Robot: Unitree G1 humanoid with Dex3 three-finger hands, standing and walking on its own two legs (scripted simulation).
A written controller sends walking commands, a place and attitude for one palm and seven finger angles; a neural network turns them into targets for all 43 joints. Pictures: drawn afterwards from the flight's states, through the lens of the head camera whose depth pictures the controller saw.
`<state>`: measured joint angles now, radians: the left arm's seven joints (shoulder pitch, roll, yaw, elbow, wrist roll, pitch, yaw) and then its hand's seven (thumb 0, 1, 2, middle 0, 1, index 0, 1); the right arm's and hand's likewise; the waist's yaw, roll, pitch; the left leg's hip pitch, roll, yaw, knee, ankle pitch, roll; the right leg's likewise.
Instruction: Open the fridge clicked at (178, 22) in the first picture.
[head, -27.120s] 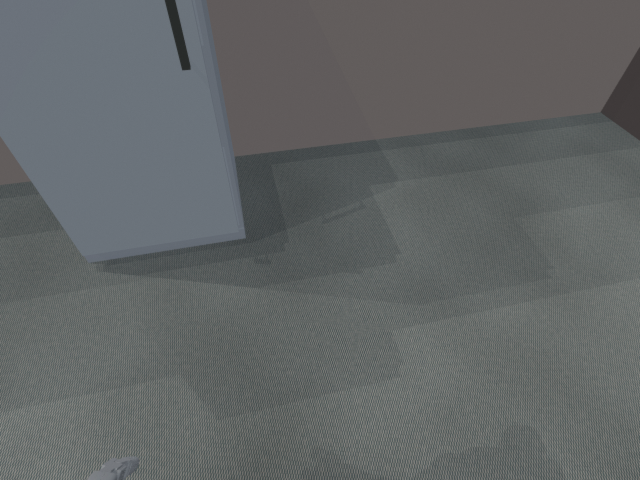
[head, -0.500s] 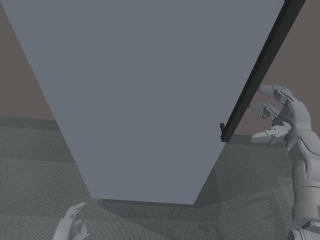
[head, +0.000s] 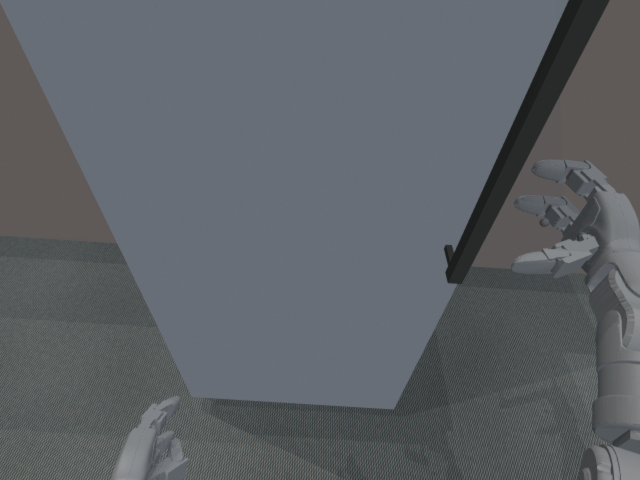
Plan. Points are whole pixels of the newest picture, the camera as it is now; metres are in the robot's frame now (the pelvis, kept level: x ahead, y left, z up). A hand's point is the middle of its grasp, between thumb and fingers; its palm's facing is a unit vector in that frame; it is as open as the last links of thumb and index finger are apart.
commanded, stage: move the hooked fingers beside the handle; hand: right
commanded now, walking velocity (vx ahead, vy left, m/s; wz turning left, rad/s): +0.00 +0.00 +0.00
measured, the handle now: (497, 165) +0.44 -0.18 +0.21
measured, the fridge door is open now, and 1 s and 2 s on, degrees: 0 0 0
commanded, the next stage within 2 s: feel for the door with the fingertips in 1.92 s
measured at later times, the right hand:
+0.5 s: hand (548, 214) +0.38 -0.23 +0.19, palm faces +0.03 +1.00 -0.02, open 13.9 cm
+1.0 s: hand (543, 225) +0.38 -0.23 +0.17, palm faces +0.02 +1.00 -0.02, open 13.9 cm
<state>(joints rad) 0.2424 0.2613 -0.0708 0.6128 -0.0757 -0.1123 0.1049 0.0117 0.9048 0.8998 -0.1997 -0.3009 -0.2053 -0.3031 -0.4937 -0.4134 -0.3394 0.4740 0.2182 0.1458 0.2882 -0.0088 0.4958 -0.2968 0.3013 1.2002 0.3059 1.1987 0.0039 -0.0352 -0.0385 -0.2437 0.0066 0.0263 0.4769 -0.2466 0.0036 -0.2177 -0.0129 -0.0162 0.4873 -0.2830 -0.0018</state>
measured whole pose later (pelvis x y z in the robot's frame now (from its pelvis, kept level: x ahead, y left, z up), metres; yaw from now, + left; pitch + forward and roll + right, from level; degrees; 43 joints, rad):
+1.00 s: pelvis +0.00 +0.00 +0.00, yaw +0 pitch +2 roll +0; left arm 0.27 0.27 -0.06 0.60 -0.08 -0.09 0.10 0.01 0.90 0.90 -0.20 -0.30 -0.21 -0.30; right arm -0.50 -0.44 -0.34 0.53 0.23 0.17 0.32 -0.01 0.49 -0.30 0.30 1.20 0.30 1.20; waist 0.01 -0.05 -0.06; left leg -0.26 0.01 0.02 0.48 -0.24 0.00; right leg -0.24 -0.01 -0.02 0.49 -0.28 -0.01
